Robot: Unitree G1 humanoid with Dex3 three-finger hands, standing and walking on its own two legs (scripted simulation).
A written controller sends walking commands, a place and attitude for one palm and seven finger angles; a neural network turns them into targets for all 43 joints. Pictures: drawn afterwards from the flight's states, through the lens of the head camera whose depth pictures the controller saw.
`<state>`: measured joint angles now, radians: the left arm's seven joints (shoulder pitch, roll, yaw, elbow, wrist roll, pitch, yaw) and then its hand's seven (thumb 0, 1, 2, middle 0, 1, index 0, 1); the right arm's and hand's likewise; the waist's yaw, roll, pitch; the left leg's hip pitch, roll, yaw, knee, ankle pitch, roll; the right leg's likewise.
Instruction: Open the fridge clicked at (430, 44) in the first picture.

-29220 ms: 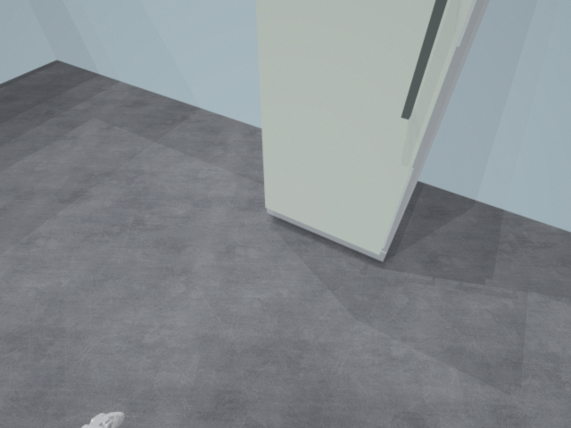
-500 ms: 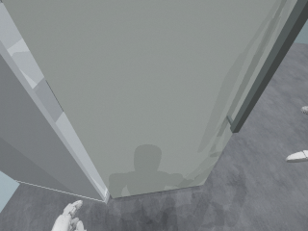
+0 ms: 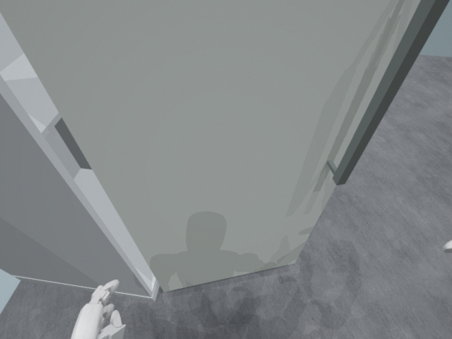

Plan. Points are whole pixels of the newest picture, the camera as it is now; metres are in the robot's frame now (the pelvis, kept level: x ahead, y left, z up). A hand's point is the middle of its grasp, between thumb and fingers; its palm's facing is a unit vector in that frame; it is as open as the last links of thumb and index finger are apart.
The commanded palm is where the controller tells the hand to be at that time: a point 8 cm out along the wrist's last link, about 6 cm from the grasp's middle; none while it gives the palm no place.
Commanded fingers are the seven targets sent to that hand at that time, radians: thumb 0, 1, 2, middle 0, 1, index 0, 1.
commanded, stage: slip the hand off the handle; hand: right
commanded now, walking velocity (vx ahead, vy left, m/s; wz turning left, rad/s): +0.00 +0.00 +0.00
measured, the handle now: (370, 100) +0.46 -0.24 +0.19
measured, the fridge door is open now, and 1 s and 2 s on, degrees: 70 70 70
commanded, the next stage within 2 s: draw the hand back to the body in 0.10 s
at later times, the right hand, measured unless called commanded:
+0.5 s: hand out of the picture +0.27 -0.32 +0.17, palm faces -0.01 +1.00 -0.08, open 14.7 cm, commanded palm +0.23 -0.36 +0.17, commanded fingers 0.00 0.55 -0.20 0.25 1.15 0.25 1.15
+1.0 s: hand out of the picture +0.23 -0.32 +0.15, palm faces +0.49 +0.81 -0.33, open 12.9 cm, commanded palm +0.19 -0.34 +0.18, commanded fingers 0.00 -0.17 -0.55 0.22 0.73 0.22 0.73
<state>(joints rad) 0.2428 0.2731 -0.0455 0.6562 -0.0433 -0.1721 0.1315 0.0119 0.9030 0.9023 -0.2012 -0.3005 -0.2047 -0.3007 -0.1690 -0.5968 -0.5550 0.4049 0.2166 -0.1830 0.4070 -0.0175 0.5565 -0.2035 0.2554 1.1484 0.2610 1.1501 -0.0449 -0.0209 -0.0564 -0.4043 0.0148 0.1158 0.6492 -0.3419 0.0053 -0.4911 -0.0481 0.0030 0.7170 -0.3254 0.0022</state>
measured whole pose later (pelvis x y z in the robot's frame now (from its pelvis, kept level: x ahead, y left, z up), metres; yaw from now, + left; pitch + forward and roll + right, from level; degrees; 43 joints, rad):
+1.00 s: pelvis +0.01 -0.02 +0.01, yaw +1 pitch -1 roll +1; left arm 0.24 0.23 -0.05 0.66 -0.01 -0.21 0.08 0.01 0.90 0.90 -0.20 -0.30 -0.21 -0.30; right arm 0.27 -0.37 -0.38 -0.20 0.10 -0.02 -0.08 -0.01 0.17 -0.39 0.24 0.92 0.25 0.92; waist -0.08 -0.04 -0.01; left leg -0.20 0.05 0.08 0.51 -0.29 -0.03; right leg -0.27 -0.01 -0.04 0.56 -0.28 -0.03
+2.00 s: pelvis +0.02 +0.00 +0.02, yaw +1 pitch -2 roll +1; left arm 0.20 0.23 -0.02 0.65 -0.01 -0.13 0.09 0.01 0.90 0.90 -0.20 -0.30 -0.20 -0.30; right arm 0.43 -0.36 -0.37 -0.38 0.05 -0.09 -0.11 0.01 -0.88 -0.90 0.21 0.30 0.22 0.30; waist -0.08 -0.06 0.00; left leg -0.13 0.02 0.09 0.47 -0.30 -0.01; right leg -0.20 -0.04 -0.03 0.54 -0.30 0.00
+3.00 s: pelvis -0.13 -0.04 +0.01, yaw +2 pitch +0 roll +5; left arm 0.20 0.20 -0.01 0.63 -0.01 -0.15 0.05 0.01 0.90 0.90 -0.20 -0.30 -0.20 -0.30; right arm 0.49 -0.43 -0.44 -0.54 0.05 -0.24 -0.12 0.01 -0.89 -0.90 0.21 0.30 0.21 0.30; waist -0.04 -0.05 0.03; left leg -0.08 -0.06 0.07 0.41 -0.34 0.00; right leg -0.53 -0.06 -0.01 0.62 -0.15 -0.03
